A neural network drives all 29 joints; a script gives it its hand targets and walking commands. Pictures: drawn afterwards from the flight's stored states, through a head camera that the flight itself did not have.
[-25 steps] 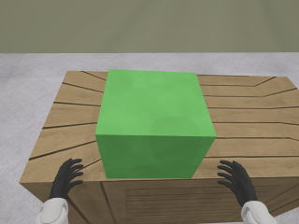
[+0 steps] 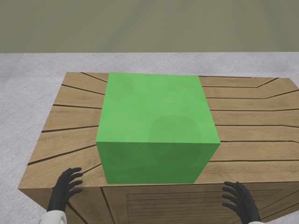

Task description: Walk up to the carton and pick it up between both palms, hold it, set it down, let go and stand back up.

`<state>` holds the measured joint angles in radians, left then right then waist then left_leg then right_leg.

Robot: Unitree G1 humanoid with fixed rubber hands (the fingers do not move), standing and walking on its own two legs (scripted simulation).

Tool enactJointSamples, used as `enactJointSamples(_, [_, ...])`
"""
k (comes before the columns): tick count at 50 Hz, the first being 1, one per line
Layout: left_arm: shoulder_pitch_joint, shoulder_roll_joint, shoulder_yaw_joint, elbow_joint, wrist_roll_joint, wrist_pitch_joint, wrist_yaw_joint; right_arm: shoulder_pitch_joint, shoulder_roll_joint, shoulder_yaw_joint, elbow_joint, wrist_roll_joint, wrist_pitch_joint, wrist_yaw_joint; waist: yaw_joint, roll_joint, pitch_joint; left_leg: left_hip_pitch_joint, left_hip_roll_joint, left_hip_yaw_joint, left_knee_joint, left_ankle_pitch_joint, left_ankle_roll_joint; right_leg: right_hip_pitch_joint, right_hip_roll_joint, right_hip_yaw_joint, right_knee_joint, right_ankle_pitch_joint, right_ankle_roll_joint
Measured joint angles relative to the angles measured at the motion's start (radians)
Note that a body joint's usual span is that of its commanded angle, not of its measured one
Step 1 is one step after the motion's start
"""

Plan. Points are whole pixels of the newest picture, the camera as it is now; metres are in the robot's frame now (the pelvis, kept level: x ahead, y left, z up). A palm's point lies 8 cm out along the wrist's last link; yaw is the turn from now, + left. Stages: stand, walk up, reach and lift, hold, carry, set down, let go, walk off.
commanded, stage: set down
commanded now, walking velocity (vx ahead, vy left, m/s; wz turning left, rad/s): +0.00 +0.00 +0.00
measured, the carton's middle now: (152, 129) +0.37 -0.01 +0.04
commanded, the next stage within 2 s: let go in 0.52 s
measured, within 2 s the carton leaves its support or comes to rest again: neither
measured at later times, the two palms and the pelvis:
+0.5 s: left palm (57, 202) +0.18 +0.22 -0.01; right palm (240, 221) +0.15 -0.25 -0.07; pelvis +0.00 +0.00 +0.00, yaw +0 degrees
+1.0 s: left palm (58, 200) +0.18 +0.22 -0.01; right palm out of the picture +0.14 -0.25 -0.09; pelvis -0.01 -0.01 +0.00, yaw +0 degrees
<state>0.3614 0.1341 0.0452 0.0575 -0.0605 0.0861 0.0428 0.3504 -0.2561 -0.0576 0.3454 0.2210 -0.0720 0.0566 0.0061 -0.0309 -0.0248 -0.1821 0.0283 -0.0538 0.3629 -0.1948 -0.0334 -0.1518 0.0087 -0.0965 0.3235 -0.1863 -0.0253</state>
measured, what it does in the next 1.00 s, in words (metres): stands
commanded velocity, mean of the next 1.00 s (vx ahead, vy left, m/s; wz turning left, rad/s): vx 0.00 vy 0.00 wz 0.00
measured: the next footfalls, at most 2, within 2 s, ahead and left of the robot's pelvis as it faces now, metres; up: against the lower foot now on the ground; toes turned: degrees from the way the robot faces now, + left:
none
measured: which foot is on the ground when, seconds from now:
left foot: down 0.00-1.00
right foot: down 0.00-1.00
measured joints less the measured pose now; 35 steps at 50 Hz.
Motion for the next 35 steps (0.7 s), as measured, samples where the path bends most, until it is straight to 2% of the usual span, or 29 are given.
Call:
enactJointSamples(10, [-0.034, 0.000, -0.001, 0.060, 0.000, -0.019, -0.036, -0.001, 0.000, 0.000, 0.079, -0.023, -0.006, -0.002, 0.016, 0.027, 0.000, 0.002, 0.000, 0.000, 0.000, 0.000, 0.002, 0.001, 0.000, 0.000, 0.001, 0.000, 0.000])
enactJointSamples(25, [-0.104, 0.031, -0.002, 0.143, 0.000, 0.001, -0.120, -0.057, 0.015, 0.005, 0.180, -0.099, -0.008, -0.057, 0.042, 0.062, 0.000, 0.008, 0.000, 0.000, 0.000, 0.000, 0.011, 0.001, 0.000, 0.000, 0.015, -0.007, 0.000])
enactJointSamples(35, [-0.143, 0.038, -0.002, 0.181, 0.000, 0.022, -0.137, -0.102, 0.022, 0.006, 0.265, -0.123, -0.008, -0.069, 0.050, 0.071, 0.000, 0.013, 0.000, 0.000, 0.000, 0.000, 0.016, 0.001, 0.000, 0.000, 0.024, -0.008, 0.000])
